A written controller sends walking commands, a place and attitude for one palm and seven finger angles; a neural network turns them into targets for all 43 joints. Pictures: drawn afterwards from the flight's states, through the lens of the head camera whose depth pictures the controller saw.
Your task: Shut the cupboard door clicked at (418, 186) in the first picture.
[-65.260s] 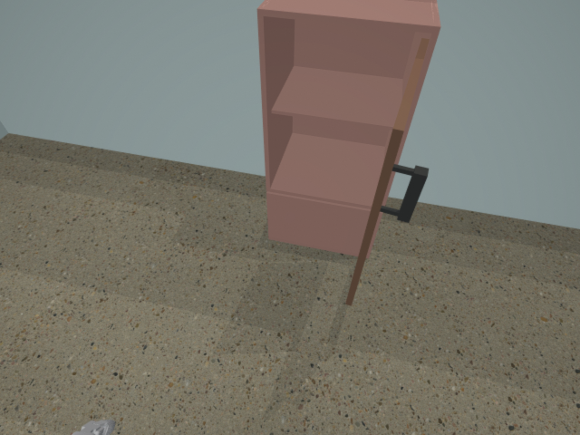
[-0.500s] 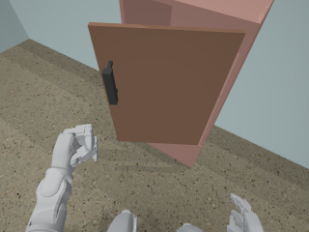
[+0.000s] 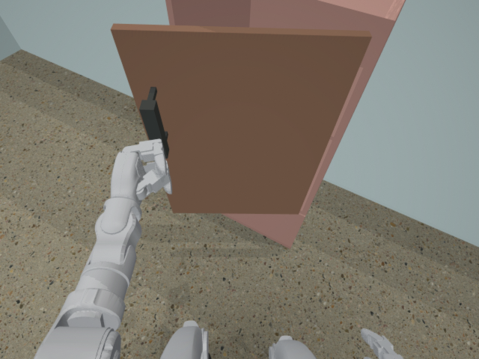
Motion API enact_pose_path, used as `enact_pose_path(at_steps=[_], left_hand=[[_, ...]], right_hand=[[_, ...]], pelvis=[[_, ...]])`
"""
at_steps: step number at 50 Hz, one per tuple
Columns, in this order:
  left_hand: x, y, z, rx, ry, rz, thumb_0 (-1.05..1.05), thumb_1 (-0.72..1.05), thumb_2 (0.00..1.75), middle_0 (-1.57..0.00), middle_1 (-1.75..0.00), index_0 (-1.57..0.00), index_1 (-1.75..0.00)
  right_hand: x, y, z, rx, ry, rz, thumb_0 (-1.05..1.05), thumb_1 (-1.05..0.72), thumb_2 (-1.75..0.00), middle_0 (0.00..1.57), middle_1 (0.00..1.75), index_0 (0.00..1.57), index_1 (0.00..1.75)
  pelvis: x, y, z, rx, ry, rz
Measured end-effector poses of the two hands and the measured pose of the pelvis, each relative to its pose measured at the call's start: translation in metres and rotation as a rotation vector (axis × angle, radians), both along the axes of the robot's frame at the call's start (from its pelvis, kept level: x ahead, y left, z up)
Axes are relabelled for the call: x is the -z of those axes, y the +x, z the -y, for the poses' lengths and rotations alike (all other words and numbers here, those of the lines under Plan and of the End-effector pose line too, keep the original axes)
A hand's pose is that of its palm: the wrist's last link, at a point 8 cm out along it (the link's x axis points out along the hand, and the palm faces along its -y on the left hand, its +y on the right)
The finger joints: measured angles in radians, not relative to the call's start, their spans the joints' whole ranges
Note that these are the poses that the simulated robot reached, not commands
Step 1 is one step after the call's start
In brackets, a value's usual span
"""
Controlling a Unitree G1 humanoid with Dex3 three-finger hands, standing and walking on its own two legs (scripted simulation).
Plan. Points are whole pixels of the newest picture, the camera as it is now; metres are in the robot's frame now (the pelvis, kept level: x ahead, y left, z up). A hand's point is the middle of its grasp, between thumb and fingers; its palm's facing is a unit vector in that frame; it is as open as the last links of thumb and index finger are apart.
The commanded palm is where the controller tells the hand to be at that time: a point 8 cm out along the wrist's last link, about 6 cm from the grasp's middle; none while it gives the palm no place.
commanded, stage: bring the fist close to the handle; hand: left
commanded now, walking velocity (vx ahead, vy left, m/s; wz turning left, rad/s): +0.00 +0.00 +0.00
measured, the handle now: (157, 123) +0.53 +0.17 +0.06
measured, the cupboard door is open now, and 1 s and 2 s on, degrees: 29 27 14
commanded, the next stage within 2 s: push the door shut along its arc in 0.50 s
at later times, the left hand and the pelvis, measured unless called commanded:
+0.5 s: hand (170, 165) +0.43 +0.13 +0.06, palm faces +0.01 -1.00 -0.02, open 3.1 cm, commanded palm +0.40 +0.17 +0.06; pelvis +0.00 -0.01 +0.00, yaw -1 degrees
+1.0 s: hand (173, 145) +0.47 +0.13 +0.07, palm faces -0.10 -1.00 -0.02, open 3.1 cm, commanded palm +0.46 +0.17 +0.06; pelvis -0.01 +0.00 -0.01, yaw -1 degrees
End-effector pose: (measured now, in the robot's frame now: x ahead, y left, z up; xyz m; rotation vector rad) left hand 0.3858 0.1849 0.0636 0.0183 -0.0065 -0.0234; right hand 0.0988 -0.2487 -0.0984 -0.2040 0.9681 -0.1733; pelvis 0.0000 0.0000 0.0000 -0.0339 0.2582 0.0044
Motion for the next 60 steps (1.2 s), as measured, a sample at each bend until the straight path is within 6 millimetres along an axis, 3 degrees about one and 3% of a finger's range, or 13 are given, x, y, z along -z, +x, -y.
enact_pose_path(at_steps=[10, 18, 27, 35, 41, 60], left_hand=[[-0.002, 0.038, 0.015, -0.021, -0.002, 0.008, 0.01, 0.90, 0.90, -1.30, -1.50, -1.30, -1.50], [0.002, 0.024, 0.010, -0.033, 0.004, -0.002, 0.01, 0.90, 0.90, -1.30, -1.50, -1.30, -1.50], [-0.001, 0.020, 0.007, -0.026, 0.003, 0.024, 0.01, 0.90, 0.90, -1.31, -1.50, -1.30, -1.50], [0.001, 0.030, 0.006, -0.010, 0.000, 0.002, 0.01, 0.90, 0.90, -1.31, -1.50, -1.30, -1.50], [-0.002, 0.047, 0.007, 0.032, 0.004, 0.009, 0.01, 0.90, 0.90, -1.31, -1.50, -1.30, -1.50], [-0.004, 0.090, 0.003, 0.115, 0.009, -0.015, 0.01, 0.90, 0.90, -1.32, -1.50, -1.32, -1.50]], right_hand=[[0.013, -0.040, 0.013, 0.061, 0.006, -0.121, 0.01, -0.90, -0.89, 0.20, 0.30, 0.20, 0.30], [0.013, -0.062, 0.019, 0.099, 0.026, -0.188, 0.01, -0.90, -0.89, 0.20, 0.30, 0.20, 0.30], [0.012, -0.049, 0.026, 0.082, -0.002, -0.158, 0.01, -0.90, -0.89, 0.20, 0.30, 0.20, 0.30], [0.010, -0.030, 0.024, 0.060, -0.012, -0.103, 0.01, -0.90, -0.89, 0.20, 0.30, 0.20, 0.30], [0.014, -0.033, 0.021, 0.061, -0.015, -0.113, 0.01, -0.90, -0.89, 0.20, 0.30, 0.20, 0.30], [0.025, -0.105, 0.015, 0.132, -0.034, -0.296, 0.01, -0.90, -0.89, 0.20, 0.30, 0.20, 0.30]], pelvis=[[0.005, -0.001, 0.006, 0.016, 0.009, -0.035], [0.000, 0.001, 0.012, 0.027, 0.021, -0.027], [0.002, -0.003, 0.015, 0.012, 0.014, -0.019], [0.005, -0.005, 0.013, 0.010, 0.011, -0.027], [0.010, -0.006, 0.010, 0.007, 0.004, -0.045], [0.022, -0.012, 0.000, 0.008, -0.018, -0.107]])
